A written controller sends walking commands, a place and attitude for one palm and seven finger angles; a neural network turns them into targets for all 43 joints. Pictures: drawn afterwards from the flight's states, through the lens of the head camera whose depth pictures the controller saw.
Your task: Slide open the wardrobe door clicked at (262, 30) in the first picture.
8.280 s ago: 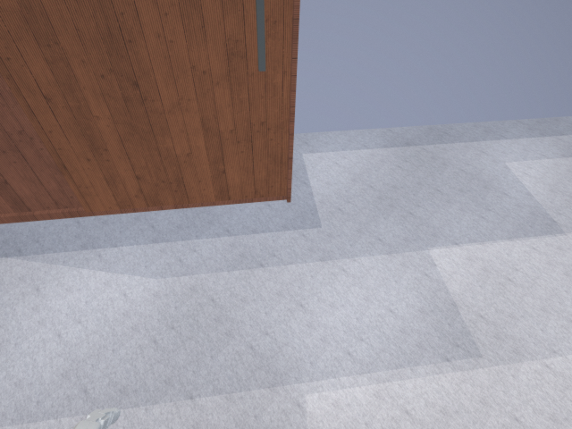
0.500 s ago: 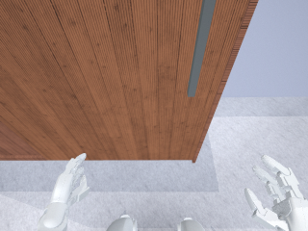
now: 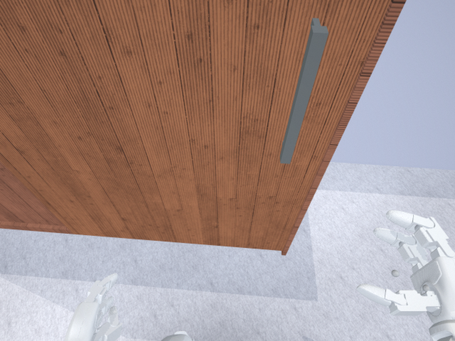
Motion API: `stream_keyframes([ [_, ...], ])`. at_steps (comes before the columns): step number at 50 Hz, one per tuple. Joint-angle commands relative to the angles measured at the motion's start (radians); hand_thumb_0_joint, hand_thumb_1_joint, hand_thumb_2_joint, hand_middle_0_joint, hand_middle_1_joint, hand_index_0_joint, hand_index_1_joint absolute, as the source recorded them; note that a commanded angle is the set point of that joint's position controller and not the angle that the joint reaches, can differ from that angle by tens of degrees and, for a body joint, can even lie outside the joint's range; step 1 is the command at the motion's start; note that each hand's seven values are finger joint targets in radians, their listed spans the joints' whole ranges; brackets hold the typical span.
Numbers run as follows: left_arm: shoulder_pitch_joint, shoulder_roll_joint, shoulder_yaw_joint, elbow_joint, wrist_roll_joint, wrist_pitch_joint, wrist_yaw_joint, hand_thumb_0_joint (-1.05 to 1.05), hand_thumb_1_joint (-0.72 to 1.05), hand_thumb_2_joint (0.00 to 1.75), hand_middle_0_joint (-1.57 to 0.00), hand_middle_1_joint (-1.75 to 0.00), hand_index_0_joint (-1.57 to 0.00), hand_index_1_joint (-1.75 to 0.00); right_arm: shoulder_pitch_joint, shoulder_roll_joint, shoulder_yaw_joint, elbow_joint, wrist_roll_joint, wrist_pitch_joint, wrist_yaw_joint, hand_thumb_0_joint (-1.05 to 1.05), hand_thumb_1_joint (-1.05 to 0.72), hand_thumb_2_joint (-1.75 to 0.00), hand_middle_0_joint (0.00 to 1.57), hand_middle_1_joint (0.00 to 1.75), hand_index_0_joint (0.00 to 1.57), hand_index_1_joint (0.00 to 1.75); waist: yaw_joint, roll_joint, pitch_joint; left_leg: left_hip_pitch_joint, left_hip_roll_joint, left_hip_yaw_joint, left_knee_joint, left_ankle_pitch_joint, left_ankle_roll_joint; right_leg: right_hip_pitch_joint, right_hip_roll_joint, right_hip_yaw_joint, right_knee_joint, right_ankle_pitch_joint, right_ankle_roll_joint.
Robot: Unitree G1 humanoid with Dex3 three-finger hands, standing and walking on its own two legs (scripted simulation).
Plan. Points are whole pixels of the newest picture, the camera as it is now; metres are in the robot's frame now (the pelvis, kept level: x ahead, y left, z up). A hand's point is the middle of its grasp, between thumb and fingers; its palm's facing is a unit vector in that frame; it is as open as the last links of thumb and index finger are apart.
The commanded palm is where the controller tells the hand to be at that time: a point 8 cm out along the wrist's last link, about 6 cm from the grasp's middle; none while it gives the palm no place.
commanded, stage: raise the hand with hooked fingers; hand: right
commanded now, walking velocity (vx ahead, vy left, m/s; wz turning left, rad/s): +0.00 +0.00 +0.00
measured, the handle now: (297, 102) +0.53 -0.11 +0.13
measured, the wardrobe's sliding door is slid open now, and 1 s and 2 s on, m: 0.00 0.00 0.00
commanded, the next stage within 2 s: move the hooked fingers beside the handle in 1.08 s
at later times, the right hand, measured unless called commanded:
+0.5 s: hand (441, 227) +0.27 -0.27 +0.13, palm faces +0.09 +0.99 -0.06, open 13.9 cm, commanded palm +0.24 -0.32 +0.14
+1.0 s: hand (434, 220) +0.28 -0.26 +0.14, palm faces +0.10 +0.99 -0.03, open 14.0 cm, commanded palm +0.24 -0.31 +0.14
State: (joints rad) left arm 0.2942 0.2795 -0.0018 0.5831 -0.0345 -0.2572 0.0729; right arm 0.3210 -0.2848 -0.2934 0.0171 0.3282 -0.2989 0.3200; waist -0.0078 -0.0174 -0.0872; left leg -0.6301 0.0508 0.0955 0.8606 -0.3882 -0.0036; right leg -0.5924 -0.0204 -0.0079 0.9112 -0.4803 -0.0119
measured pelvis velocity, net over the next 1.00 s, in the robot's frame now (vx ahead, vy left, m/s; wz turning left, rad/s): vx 0.00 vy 0.01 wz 0.01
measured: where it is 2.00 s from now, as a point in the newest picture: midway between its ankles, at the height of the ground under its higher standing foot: outside the picture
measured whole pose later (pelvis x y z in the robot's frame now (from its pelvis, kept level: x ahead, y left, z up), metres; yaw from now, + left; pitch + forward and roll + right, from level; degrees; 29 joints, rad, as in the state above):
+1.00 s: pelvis +0.00 +0.01 +0.03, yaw +0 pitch +3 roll +1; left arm 0.27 0.28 -0.05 0.60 -0.05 -0.24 0.11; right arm -0.01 -0.39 -0.45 0.28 0.34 -0.11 0.43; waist -0.03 -0.03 -0.04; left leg -0.39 0.03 0.09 0.64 -0.29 0.01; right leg -0.34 -0.03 -0.02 0.67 -0.37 0.00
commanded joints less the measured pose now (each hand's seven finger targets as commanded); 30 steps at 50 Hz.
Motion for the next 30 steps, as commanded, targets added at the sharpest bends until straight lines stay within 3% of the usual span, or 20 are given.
stream_keyframes([
  [1, -0.063, 0.108, 0.034, -0.160, -0.008, -0.072, 0.015, 0.00, 0.90, 0.90, -0.20, -0.30, -0.20, -0.30, -0.134, -0.205, -0.124, -0.217, 0.028, -0.048, -0.004, 0.00, 0.31, -0.38, 0.29, 1.08, 0.29, 1.08, -0.016, -0.060, -0.175, 0.215, -0.048, -0.012, -0.115, 0.209, 0.025, 0.082, 0.019, 0.045, -0.194, 0.328, 0.010],
  [2, -0.065, 0.109, 0.032, -0.160, -0.010, -0.067, 0.016, 0.00, 0.90, 0.90, -0.20, -0.30, -0.20, -0.30, -0.135, -0.198, -0.122, -0.190, 0.030, -0.034, 0.000, 0.00, 0.34, -0.37, 0.29, 1.10, 0.29, 1.10, -0.012, -0.045, -0.158, 0.213, -0.049, -0.010, -0.125, 0.213, 0.022, 0.084, 0.017, 0.041, -0.202, 0.325, 0.010],
  [6, -0.068, 0.113, 0.027, -0.162, -0.012, -0.065, 0.022, 0.00, 0.90, 0.90, -0.20, -0.30, -0.20, -0.30, -0.205, -0.225, -0.127, -0.187, 0.027, 0.008, 0.017, 0.00, 0.43, -0.33, 0.29, 1.15, 0.29, 1.15, -0.016, -0.089, -0.158, 0.243, -0.049, -0.012, -0.147, 0.256, 0.026, 0.131, 0.017, 0.041, -0.220, 0.365, 0.011],
  [9, -0.072, 0.112, 0.022, -0.162, -0.012, -0.063, 0.024, 0.00, 0.90, 0.90, -0.20, -0.30, -0.20, -0.30, -0.244, -0.241, -0.144, -0.166, 0.032, 0.039, 0.029, 0.00, 0.50, -0.30, 0.30, 1.20, 0.30, 1.20, -0.016, -0.058, -0.169, 0.263, -0.050, -0.007, -0.162, 0.286, 0.022, 0.158, 0.015, 0.045, -0.238, 0.390, 0.014],
  [12, -0.077, 0.115, 0.014, -0.153, -0.014, -0.055, 0.028, 0.00, 0.90, 0.90, -0.20, -0.30, -0.20, -0.30, -0.287, -0.250, -0.159, -0.111, 0.043, 0.068, 0.050, 0.00, 0.50, -0.30, 0.30, 1.20, 0.30, 1.20, -0.014, -0.036, -0.143, 0.284, -0.052, -0.008, -0.182, 0.310, 0.023, 0.164, 0.015, 0.042, -0.252, 0.398, 0.012],
  [17, -0.084, 0.112, 0.006, -0.146, -0.015, -0.052, 0.036, 0.00, 0.90, 0.90, -0.20, -0.30, -0.20, -0.30, -0.403, -0.299, -0.184, -0.098, 0.039, 0.095, 0.077, 0.00, 0.50, -0.30, 0.30, 1.20, 0.30, 1.20, -0.015, -0.091, -0.176, 0.316, -0.050, -0.015, -0.205, 0.337, 0.026, 0.225, 0.015, 0.042, -0.274, 0.435, 0.011],
  [21, -0.089, 0.116, 0.002, -0.136, -0.014, -0.053, 0.042, 0.00, 0.90, 0.90, -0.20, -0.30, -0.20, -0.30, -0.455, -0.333, -0.216, -0.039, 0.049, 0.112, 0.092, 0.00, 0.50, -0.30, 0.30, 1.20, 0.30, 1.20, -0.019, -0.040, -0.148, 0.338, -0.050, -0.015, -0.231, 0.326, 0.026, 0.225, 0.015, 0.047, -0.296, 0.416, 0.008],
  [26, -0.100, 0.118, -0.001, -0.132, -0.017, -0.051, 0.048, 0.00, 0.90, 0.90, -0.20, -0.30, -0.20, -0.30, -0.527, -0.381, -0.252, 0.009, 0.055, 0.133, 0.113, 0.00, 0.50, -0.30, 0.30, 1.20, 0.30, 1.20, -0.026, -0.054, -0.152, 0.369, -0.046, -0.025, -0.261, 0.316, 0.028, 0.245, 0.017, 0.042, -0.320, 0.404, 0.002],
  [30, -0.093, 0.120, 0.002, -0.128, -0.023, -0.049, 0.053, 0.00, 0.90, 0.90, -0.20, -0.30, -0.20, -0.30, -0.547, -0.371, -0.241, 0.076, 0.051, 0.155, 0.131, 0.00, 0.50, -0.30, 0.30, 1.20, 0.30, 1.20, -0.020, -0.036, -0.137, 0.366, -0.045, -0.024, -0.278, 0.314, 0.024, 0.250, 0.017, 0.039, -0.339, 0.398, 0.000],
])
